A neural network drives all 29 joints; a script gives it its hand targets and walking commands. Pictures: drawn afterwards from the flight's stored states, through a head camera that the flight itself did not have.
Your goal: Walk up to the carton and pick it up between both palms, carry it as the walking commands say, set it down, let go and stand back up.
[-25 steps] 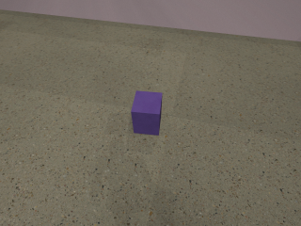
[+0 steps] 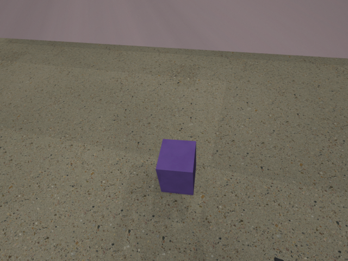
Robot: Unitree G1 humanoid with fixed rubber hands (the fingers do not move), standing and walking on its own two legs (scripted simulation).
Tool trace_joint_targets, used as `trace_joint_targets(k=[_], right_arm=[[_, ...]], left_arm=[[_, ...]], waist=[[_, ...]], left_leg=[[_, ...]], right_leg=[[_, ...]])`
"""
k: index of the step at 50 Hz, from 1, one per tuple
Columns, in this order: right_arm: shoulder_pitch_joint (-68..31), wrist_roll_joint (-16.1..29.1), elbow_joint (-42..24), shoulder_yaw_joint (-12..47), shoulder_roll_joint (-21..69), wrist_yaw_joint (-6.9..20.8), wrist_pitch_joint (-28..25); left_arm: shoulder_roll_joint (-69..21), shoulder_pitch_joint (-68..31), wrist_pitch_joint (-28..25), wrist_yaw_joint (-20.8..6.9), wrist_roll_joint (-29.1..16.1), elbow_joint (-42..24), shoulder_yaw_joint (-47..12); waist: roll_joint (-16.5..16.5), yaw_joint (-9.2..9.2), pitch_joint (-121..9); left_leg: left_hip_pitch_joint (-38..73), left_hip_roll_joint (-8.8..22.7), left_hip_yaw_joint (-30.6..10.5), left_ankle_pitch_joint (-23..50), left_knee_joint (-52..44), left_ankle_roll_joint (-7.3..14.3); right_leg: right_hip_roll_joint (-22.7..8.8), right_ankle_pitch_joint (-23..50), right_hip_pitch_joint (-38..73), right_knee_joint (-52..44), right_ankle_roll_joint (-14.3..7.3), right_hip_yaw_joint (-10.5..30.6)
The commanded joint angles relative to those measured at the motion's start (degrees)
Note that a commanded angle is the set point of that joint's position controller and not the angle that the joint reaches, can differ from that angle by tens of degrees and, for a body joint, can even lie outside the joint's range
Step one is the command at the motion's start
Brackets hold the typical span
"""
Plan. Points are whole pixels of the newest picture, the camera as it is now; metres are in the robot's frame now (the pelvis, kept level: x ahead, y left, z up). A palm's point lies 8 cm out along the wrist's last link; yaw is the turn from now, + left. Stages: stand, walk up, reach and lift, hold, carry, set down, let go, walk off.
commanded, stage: walk up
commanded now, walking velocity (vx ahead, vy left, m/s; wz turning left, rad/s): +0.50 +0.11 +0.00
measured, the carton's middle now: (178, 167) +0.78 +0.07 -0.64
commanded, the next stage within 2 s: none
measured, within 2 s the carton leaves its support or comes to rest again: neither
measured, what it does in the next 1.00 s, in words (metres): walks ahead: left foot, then right foot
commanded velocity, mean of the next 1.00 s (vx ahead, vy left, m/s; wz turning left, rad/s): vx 0.31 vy -0.06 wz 0.00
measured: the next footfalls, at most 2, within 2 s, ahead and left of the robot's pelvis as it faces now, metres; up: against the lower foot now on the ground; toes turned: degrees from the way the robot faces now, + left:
left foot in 0.14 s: +0.21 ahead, +0.18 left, +0.00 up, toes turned +7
right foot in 0.68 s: +0.42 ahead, -0.10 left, +0.00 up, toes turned -7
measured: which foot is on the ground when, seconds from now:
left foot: up 0.00-0.12, down 0.14-0.70, up 0.72-1.00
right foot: down 0.00-0.16, up 0.18-0.66, down 0.68-1.00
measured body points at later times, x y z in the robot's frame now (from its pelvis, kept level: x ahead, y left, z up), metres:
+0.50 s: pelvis +0.21 +0.07 +0.01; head +0.23 +0.10 +0.45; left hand +0.26 +0.31 -0.15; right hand +0.20 -0.18 -0.12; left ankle +0.17 +0.17 -0.74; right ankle +0.27 -0.11 -0.67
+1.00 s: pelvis +0.34 +0.02 +0.00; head +0.36 +0.00 +0.45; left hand +0.40 +0.26 -0.14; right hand +0.43 -0.23 -0.15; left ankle +0.35 +0.14 -0.72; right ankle +0.38 -0.10 -0.74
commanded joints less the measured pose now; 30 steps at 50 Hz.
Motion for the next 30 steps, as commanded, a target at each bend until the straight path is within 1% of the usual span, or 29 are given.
trace_joint_targets(k=[1, 2, 3, 4, 5, 6, 7, 8, 9, 10, 11, 12, 13, 14, 15, 16, 17, 18, 19, 20, 21, 23, 24, 25, 26, 27, 28, 29, 30], right_arm=[[-4.97, -1.11, -2.55, -1.39, -1.38, 1.23, -0.30], [-3.66, -1.34, -2.45, -1.63, -1.13, 0.95, -0.89], [1.49, -2.22, -0.94, -2.24, -3.60, 0.29, -1.51], [9.37, -2.28, 1.85, -3.05, -5.73, -0.21, -2.14], [20.36, -2.28, 4.91, -4.61, -10.64, -1.11, -2.64], [26.22, -2.68, 6.26, -6.81, -18.20, -2.13, -3.17], [26.32, -2.22, 6.38, -6.48, -18.95, -2.17, -3.30], [22.96, -2.28, 6.62, -5.10, -14.69, -2.05, -2.72], [21.04, -2.17, 4.87, -4.70, -12.82, -2.41, -3.41], [18.02, -2.07, 4.48, -3.93, -11.46, -2.39, -3.59], [14.69, -2.18, 3.58, -3.72, -9.71, -2.79, -3.91], [14.82, -2.10, 3.31, -3.37, -9.63, -2.78, -4.04], [15.49, -2.01, 3.25, -3.46, -7.67, -2.71, -3.83], [16.65, -2.02, 2.75, -3.79, -8.00, -2.73, -3.82], [16.55, -2.00, 1.17, -4.13, -8.62, -2.81, -3.84], [18.38, -1.70, 2.34, -3.93, -8.22, -3.14, -3.98], [18.22, -1.79, 1.69, -4.13, -9.26, -3.29, -3.69], [17.03, -1.79, 0.96, -3.84, -7.26, -3.22, -3.51], [16.51, -1.64, 0.53, -4.02, -7.90, -3.37, -3.47], [16.16, -1.70, 0.35, -3.83, -7.56, -3.45, -3.25], [17.24, -1.83, 0.30, -3.77, -7.18, -3.53, -3.13], [17.50, -1.67, 0.67, -4.43, -8.58, -3.89, -2.77], [17.20, -1.36, 0.33, -4.30, -8.62, -3.87, -2.52], [17.84, -1.45, 0.25, -4.55, -9.70, -4.01, -2.26], [18.93, -1.30, 1.01, -3.87, -8.65, -4.15, -2.06], [19.21, -1.27, 1.74, -4.06, -8.63, -3.82, -1.70], [18.90, -1.20, 1.18, -4.28, -9.00, -3.65, -1.37], [19.32, -1.09, 1.39, -4.00, -8.76, -3.56, -1.22], [18.29, -0.92, 1.80, -3.98, -8.41, -3.90, -1.12]], left_arm=[[11.77, 1.01, -1.38, -0.08, -0.79, -1.36, 5.26], [11.74, 0.48, -0.66, -0.51, -1.14, -0.72, 5.14], [10.30, -0.12, -0.25, -0.76, -1.35, -1.12, 5.11], [9.72, 0.32, -0.24, -0.84, -1.12, -2.08, 5.12], [8.10, -0.26, -0.42, -0.98, -0.73, -2.90, 5.12], [4.91, 0.14, -0.72, -1.28, -0.99, -5.34, 4.57], [4.14, 1.20, -0.68, -1.23, -0.01, -5.50, 4.24], [5.08, -0.91, -0.10, -1.22, 0.07, -4.71, 4.38], [6.08, -2.98, 0.23, -1.37, -0.29, -4.33, 4.67], [6.74, -2.22, 0.52, -1.44, -1.02, -3.88, 4.50], [5.70, -2.85, 0.21, -1.63, -1.00, -3.33, 4.14], [5.45, -3.99, 0.80, -1.86, -0.63, -3.72, 3.95], [5.57, -2.69, 1.02, -1.91, -0.78, -3.44, 4.02], [5.89, -3.76, 1.45, -2.01, -0.54, -3.79, 4.19], [4.39, -5.91, 1.99, -2.29, -0.53, -4.79, 3.73], [4.95, -7.78, 2.32, -2.34, -0.40, -4.87, 3.65], [4.54, -5.43, 2.66, -2.51, -0.45, -3.93, 3.42], [3.33, -5.70, 2.91, -2.76, -0.41, -3.79, 3.07], [3.51, -8.74, 3.07, -2.73, -0.73, -5.26, 3.04], [3.81, -9.56, 3.08, -2.76, -0.45, -4.87, 2.95], [3.18, -10.37, 3.07, -2.99, -0.29, -5.42, 2.84], [2.30, -10.32, 3.22, -3.13, -0.62, -4.46, 2.17], [3.24, -11.53, 3.17, -2.94, -0.64, -4.29, 2.18], [2.78, -11.70, 2.84, -2.81, -0.73, -4.43, 1.98], [2.89, -11.38, 2.98, -2.68, -0.29, -4.14, 1.96], [2.79, -9.76, 2.75, -2.65, -0.50, -3.71, 1.76], [3.59, -10.08, 2.44, -2.66, -0.40, -4.02, 1.71], [3.66, -9.14, 2.13, -2.64, -0.07, -3.62, 1.68], [3.41, -7.00, 1.45, -2.15, -0.21, -2.75, 1.50]], waist=[[-17.91, 4.14, 4.21], [-21.83, 2.53, 1.90], [-16.12, 0.18, -0.45], [-11.69, -2.06, -5.24], [-0.60, -6.86, -12.16], [18.86, -8.18, -15.28], [19.17, -6.78, -13.92], [15.23, -5.41, -9.02], [3.62, -5.73, -8.29], [2.82, -3.35, -3.78], [5.86, -2.72, -3.62], [6.63, -2.30, -3.09], [7.58, -1.42, -1.92], [5.60, -2.23, -4.52], [8.60, -2.24, -2.39], [5.84, -2.75, -1.36], [7.54, -1.32, -2.35], [8.23, -1.08, -0.65], [7.73, -1.82, 1.84], [5.35, -1.89, 0.22], [8.58, -2.11, 1.19], [9.79, -2.49, 1.85], [6.06, -3.01, 1.80], [7.84, -3.25, 2.69], [7.06, -3.36, 2.30], [7.87, -3.12, 0.18], [9.44, -3.88, -2.46], [6.57, -3.71, -3.17], [6.97, -2.57, -4.98]], left_leg=[[-0.08, -1.03, 2.47, 2.72, -23.13, -1.29], [6.49, -1.33, 3.32, 3.98, -26.63, -1.55], [14.82, -3.67, 6.97, 7.22, -26.68, -1.60], [22.80, -3.30, 5.83, 6.62, -25.76, -0.94], [34.27, 5.07, -4.45, 1.32, -29.25, 3.14], [41.19, 18.76, -26.98, -2.07, -39.38, 8.47], [43.03, 21.77, -37.14, -1.93, -41.87, 9.55], [37.57, 19.59, -31.24, -2.99, -40.42, 8.11], [34.78, 19.69, -30.87, 6.32, -38.56, 8.93], [28.63, 17.20, -26.49, 11.08, -38.30, 4.85], [27.10, 15.53, -17.82, 19.47, -38.15, 6.48], [24.69, 14.12, -15.31, 20.75, -37.33, 5.36], [24.75, 14.46, -15.10, 22.16, -38.88, 5.34], [25.79, 14.58, -15.06, 24.78, -38.67, 6.09], [24.72, 16.00, -13.67, 28.11, -39.02, 7.88], [26.89, 16.25, -14.46, 30.90, -39.33, 8.02], [25.71, 15.99, -11.51, 28.99, -38.99, 7.63], [23.28, 14.22, -8.37, 28.08, -40.61, 7.64], [20.77, 13.38, -7.41, 24.62, -41.55, 7.03], [22.14, 13.33, -6.54, 24.52, -41.99, 7.60], [21.45, 13.49, -5.88, 22.42, -42.11, 7.34], [21.22, 12.28, -3.74, 23.15, -41.54, 5.73], [23.50, 11.71, -3.48, 25.43, -40.37, 5.28], [23.19, 11.75, -3.07, 27.22, -39.59, 5.06], [24.50, 12.24, -3.39, 31.02, -38.28, 5.15], [28.30, 12.25, -3.17, 30.88, -36.74, 4.63], [29.03, 11.30, -1.81, 27.40, -35.71, 4.41], [31.21, 10.25, -1.08, 27.99, -32.88, 4.39], [30.80, 10.08, -0.42, 30.62, -29.26, 3.80]], right_leg=[[-8.88, 12.14, 1.23, -12.02, -7.18, 5.80], [-6.36, 6.46, -1.75, -10.11, -6.70, 2.53], [-5.09, 4.91, -4.85, -4.60, -5.76, 1.56], [-3.82, 11.03, -6.20, 5.58, -4.74, 0.26], [-1.16, 8.24, -13.56, 22.05, -3.41, -0.84], [5.54, -12.94, -25.66, 38.70, -1.00, -1.04], [4.78, -16.30, -32.47, 45.04, -1.89, 5.90], [1.17, -11.72, -33.89, 45.79, -2.32, 7.90], [-0.09, -6.40, -32.81, 47.36, -1.56, 7.88], [-0.49, -2.17, -29.87, 43.54, -1.16, 7.96], [-1.06, -1.43, -28.65, 43.05, -1.34, 6.06], [-1.39, -1.25, -26.20, 39.67, -0.55, 7.25], [-1.30, 0.61, -26.55, 37.65, -0.29, 6.45], [-0.68, 0.30, -25.64, 38.19, 0.30, 5.64], [-0.98, -0.62, -26.87, 37.45, 1.11, 5.07], [-1.00, 0.43, -28.83, 35.50, 1.43, 5.65], [-0.53, 1.85, -27.30, 34.05, 1.52, 4.43], [-0.85, 4.50, -26.96, 31.79, 2.02, 2.74], [-1.02, 4.31, -26.68, 29.15, 2.41, 2.67], [-0.11, 4.58, -26.69, 27.51, 2.52, 1.01], [-1.18, 6.55, -26.37, 24.79, 2.31, 1.37], [0.08, 8.80, -24.46, 18.01, 2.15, -0.28], [0.75, 8.83, -25.01, 16.00, 1.89, -1.56], [1.50, 8.35, -23.65, 12.94, 1.63, -2.61], [1.16, 8.56, -23.26, 12.30, 1.73, -2.52], [1.34, 8.09, -22.87, 8.87, 1.58, -2.63], [2.00, 7.40, -21.31, 6.63, 1.27, -3.55], [3.42, 8.66, -20.86, 2.48, 1.06, -4.22], [3.24, 10.92, -16.10, -1.36, 0.47, -4.42]])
